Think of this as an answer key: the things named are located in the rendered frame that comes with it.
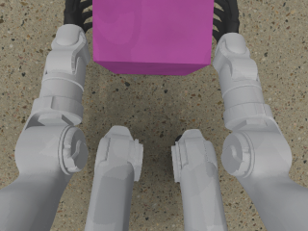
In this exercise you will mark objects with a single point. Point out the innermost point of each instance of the right robot forearm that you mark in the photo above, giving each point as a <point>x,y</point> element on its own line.
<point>241,90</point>

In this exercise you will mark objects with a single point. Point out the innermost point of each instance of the left robot hand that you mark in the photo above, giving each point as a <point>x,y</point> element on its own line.
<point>73,13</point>

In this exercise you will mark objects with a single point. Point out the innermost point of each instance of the left robot upper arm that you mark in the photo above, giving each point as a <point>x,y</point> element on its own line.
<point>46,157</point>

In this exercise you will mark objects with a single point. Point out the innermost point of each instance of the right robot upper arm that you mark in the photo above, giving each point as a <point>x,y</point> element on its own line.
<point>261,161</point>

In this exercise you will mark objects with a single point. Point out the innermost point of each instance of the right robot hand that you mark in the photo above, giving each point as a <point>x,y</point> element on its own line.
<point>229,17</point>

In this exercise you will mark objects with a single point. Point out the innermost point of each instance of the left robot forearm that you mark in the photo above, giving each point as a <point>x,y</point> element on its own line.
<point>63,81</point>

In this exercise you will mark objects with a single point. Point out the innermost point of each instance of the right robot foot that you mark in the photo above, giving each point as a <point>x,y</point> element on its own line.
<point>177,139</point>

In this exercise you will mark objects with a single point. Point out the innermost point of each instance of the carton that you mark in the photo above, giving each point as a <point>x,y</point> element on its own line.
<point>152,37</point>

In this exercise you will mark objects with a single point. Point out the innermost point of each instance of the robot left thigh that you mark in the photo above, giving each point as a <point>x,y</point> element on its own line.
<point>113,184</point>

